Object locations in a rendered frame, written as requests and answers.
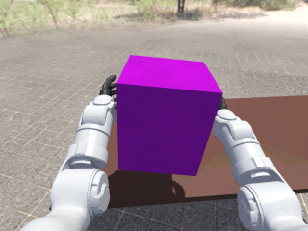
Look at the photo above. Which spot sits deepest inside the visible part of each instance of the right robot forearm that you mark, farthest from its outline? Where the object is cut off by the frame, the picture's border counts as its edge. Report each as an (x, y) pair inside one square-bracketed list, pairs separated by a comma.
[(249, 163)]

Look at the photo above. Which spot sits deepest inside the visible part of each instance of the robot right upper arm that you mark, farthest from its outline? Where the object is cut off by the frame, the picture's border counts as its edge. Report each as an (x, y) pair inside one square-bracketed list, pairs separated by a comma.
[(269, 206)]

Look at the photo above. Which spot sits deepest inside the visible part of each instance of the right robot hand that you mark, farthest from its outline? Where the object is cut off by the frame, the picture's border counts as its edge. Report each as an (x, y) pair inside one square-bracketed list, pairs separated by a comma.
[(222, 105)]

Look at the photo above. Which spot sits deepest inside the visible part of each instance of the table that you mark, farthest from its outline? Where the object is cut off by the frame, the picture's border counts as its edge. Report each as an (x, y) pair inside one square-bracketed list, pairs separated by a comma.
[(280, 125)]

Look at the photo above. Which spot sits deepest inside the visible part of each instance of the left robot forearm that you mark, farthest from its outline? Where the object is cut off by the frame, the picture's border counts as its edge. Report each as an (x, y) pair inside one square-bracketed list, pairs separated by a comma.
[(89, 150)]

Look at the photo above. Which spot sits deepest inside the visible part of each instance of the carton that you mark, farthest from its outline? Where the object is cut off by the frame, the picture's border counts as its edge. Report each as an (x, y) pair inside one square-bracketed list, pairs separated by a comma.
[(166, 109)]

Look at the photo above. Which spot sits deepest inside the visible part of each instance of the left robot hand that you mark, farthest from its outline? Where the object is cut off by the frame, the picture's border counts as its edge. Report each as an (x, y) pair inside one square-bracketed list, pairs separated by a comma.
[(107, 86)]

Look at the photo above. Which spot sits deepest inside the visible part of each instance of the robot left upper arm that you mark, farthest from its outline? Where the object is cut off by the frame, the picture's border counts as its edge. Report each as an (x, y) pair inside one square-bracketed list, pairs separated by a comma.
[(78, 195)]

